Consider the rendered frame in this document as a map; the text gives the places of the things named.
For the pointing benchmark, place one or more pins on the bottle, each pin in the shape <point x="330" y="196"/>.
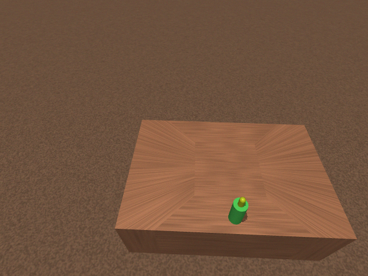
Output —
<point x="238" y="210"/>

